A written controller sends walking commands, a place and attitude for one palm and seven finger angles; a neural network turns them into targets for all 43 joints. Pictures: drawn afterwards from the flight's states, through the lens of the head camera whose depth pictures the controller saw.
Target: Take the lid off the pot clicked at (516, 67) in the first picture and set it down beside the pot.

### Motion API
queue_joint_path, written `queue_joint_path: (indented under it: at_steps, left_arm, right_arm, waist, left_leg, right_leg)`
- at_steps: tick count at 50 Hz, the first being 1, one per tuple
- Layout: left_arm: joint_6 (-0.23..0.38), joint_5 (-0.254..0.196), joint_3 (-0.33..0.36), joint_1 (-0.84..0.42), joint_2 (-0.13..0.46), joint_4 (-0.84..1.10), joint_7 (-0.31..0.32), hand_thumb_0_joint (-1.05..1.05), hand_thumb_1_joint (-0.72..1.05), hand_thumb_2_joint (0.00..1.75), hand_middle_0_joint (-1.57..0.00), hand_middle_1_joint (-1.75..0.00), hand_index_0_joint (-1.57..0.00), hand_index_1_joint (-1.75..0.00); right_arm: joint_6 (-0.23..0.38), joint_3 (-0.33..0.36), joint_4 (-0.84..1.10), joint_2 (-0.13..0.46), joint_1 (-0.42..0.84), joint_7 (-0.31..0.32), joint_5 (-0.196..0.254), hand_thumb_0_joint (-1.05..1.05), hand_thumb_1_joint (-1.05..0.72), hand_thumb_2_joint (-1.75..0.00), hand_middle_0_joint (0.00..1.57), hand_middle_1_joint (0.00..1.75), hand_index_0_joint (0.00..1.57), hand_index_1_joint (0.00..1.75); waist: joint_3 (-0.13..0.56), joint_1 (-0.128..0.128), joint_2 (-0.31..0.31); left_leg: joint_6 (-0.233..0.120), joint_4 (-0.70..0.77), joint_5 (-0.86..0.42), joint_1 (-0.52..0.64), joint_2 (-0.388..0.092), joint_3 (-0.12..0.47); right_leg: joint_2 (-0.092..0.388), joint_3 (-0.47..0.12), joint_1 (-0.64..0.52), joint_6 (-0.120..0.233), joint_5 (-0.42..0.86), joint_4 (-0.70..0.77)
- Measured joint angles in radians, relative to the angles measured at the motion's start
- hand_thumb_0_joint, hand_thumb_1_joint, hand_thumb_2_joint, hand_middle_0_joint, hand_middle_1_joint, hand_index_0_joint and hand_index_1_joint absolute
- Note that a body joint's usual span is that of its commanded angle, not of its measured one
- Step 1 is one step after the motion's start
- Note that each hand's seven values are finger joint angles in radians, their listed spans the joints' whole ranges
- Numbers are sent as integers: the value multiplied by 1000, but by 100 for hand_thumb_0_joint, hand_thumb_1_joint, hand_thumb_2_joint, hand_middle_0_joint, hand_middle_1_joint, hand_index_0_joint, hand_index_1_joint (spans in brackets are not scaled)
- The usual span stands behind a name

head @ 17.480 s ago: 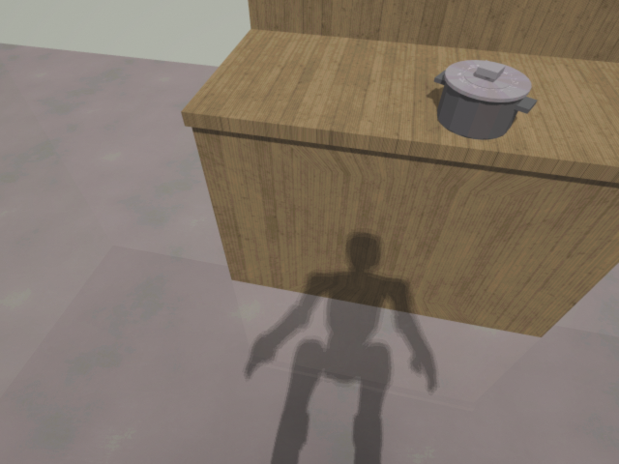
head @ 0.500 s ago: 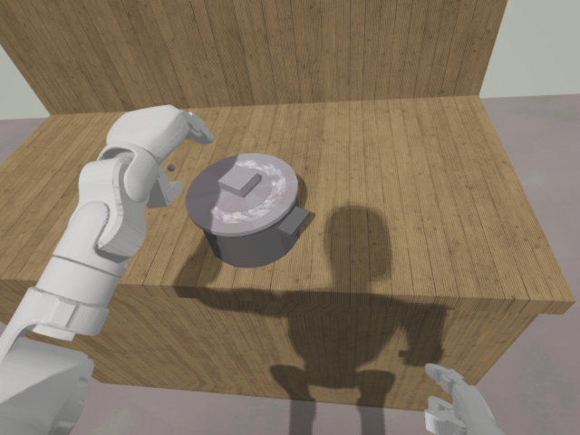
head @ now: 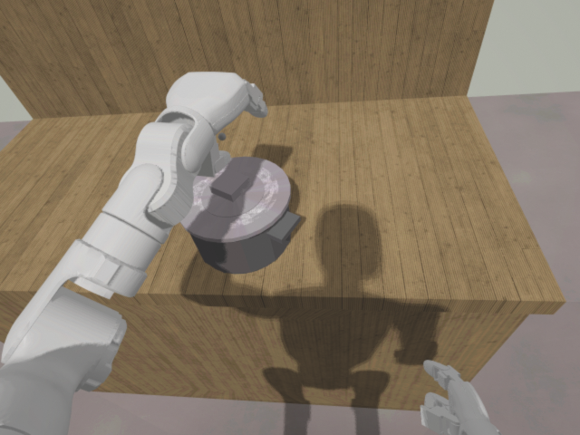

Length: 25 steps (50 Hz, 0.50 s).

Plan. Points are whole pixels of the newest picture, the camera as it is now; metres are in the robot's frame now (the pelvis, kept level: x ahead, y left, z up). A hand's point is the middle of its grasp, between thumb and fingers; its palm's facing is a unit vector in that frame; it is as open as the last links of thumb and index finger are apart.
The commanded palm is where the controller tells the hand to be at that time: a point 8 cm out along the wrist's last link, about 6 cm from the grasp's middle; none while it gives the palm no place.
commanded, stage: move the open hand above the knob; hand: left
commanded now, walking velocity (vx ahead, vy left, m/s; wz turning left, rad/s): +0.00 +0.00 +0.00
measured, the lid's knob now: (230, 184) +0.45 +0.11 +0.12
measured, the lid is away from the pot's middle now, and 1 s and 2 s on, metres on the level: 0.00 0.00 0.00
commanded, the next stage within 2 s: none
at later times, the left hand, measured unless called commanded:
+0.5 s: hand (224, 184) +0.40 +0.10 +0.16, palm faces -0.17 +0.01 -0.99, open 10.1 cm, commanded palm +0.39 +0.12 +0.25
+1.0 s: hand (197, 146) +0.42 +0.13 +0.21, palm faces -0.05 -0.07 -1.00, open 10.1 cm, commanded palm +0.38 +0.12 +0.25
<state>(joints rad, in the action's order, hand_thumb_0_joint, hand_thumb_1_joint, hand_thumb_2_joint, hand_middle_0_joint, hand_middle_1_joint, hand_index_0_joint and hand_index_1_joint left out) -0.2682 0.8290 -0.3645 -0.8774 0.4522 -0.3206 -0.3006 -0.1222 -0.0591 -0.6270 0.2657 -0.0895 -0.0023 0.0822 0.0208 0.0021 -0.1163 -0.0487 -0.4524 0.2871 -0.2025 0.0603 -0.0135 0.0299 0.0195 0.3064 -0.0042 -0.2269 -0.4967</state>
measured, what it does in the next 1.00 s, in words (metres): stands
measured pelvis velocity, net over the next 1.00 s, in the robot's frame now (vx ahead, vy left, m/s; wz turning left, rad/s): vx -0.01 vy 0.00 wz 0.00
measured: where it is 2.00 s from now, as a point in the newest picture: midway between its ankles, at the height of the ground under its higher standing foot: outside the picture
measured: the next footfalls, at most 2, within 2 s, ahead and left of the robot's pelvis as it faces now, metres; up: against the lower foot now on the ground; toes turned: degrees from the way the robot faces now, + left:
none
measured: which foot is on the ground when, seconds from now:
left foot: down 0.00-1.00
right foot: down 0.00-1.00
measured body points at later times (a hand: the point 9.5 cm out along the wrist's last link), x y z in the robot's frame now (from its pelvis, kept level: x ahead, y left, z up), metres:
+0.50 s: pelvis +0.00 -0.01 +0.00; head +0.01 -0.06 +0.45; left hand +0.40 +0.10 +0.22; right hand +0.19 -0.23 -0.11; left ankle -0.03 +0.09 -0.74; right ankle +0.02 -0.12 -0.74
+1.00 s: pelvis -0.01 +0.00 +0.00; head +0.00 -0.06 +0.45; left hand +0.42 +0.13 +0.26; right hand +0.18 -0.23 -0.11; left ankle -0.03 +0.09 -0.74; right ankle +0.02 -0.12 -0.74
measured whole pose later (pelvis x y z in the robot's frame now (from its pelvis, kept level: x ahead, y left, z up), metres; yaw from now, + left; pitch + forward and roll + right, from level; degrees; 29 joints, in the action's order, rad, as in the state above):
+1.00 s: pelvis -0.01 +0.00 +0.00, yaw +0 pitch +2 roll +1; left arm -0.34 0.83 -0.29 -0.87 0.45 -0.41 -0.32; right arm -0.14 -0.05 -0.61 0.27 -0.10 -0.02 0.10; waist 0.03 0.00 -0.11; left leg -0.04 -0.44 0.27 -0.22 0.06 -0.02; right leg 0.03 0.02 0.33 0.00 -0.21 -0.50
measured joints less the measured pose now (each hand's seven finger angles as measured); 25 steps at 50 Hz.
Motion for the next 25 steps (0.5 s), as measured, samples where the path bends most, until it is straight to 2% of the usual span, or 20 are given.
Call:
queue_joint_path:
  at_steps: [2,4,8,10,12,15,17,19,22,25]
  left_arm:
    - [-27,-2,79,-29,-13,-97,17,0,-35,157,-85,-8,-87,-8]
    - [-58,0,117,13,-16,-96,10,0,-35,157,-85,-8,-86,-8]
    - [-75,9,49,169,-22,63,-45,0,-34,157,-85,-8,-86,-8]
    - [-51,14,-11,190,-3,140,-64,0,-34,157,-86,-8,-86,-8]
    - [-24,9,-42,157,21,153,-60,0,-35,157,-86,-8,-87,-8]
    - [-26,3,-11,56,27,46,-24,0,-35,157,-87,-8,-87,-8]
    - [-51,-1,48,5,10,-58,-6,0,-35,157,-87,-8,-87,-8]
    - [-82,1,85,6,1,-100,-9,0,-35,157,-86,-8,-87,-8]
    - [-104,6,40,80,-14,-36,-46,0,-35,157,-86,-8,-86,-8]
    - [-63,10,-36,141,-18,85,-81,0,-35,157,-86,-8,-86,-8]
  right_arm:
    - [-17,-11,10,-7,-6,-11,6,1,-90,-90,20,30,20,30]
    - [-35,-10,40,-4,-24,-35,12,1,-90,-90,20,30,20,30]
    - [-69,12,74,12,-38,-61,12,1,-90,-90,20,30,20,30]
    - [-47,23,67,16,-35,-45,6,1,-90,-90,20,30,20,30]
    - [-16,26,42,19,-27,-23,1,1,-90,-90,20,30,20,30]
    - [3,18,5,19,-14,0,2,1,-90,-90,20,30,20,30]
    - [-6,11,-3,16,-8,-3,8,1,-90,-90,20,30,20,30]
    - [-21,10,14,15,-13,-19,16,1,-91,-90,20,30,20,30]
    - [-47,23,45,19,-21,-45,20,1,-90,-90,20,30,20,30]
    - [-40,28,53,20,-13,-38,12,1,-90,-90,20,30,20,30]
  waist:
    - [17,7,5]
    - [27,12,1]
    - [12,8,-8]
    - [-11,1,-5]
    - [-23,-6,-4]
    - [-13,-12,2]
    - [3,-10,9]
    - [16,-6,10]
    - [19,-3,5]
    - [-3,-3,3]
  left_leg:
    - [4,8,-5,-13,-2,-9]
    - [5,10,-7,-24,-5,-15]
    - [2,-3,0,-27,-5,-8]
    - [1,-10,3,-18,-4,0]
    - [2,-14,4,-10,-4,9]
    - [5,-6,-2,-6,-3,12]
    - [8,2,-9,-14,-3,9]
    - [10,6,-13,-24,-4,5]
    - [8,-1,-11,-31,-4,8]
    - [4,-9,-5,-17,-1,13]
  right_leg:
    - [-3,-9,20,1,3,-2]
    - [-6,-14,34,3,6,-1]
    - [-6,-7,31,3,1,-7]
    - [-4,1,18,4,-4,-12]
    - [-3,10,4,6,-6,-10]
    - [-1,13,1,7,-2,-4]
    - [-1,10,13,8,2,-3]
    - [-3,6,26,9,6,-2]
    - [-2,9,29,9,5,-4]
    - [0,14,13,8,0,-9]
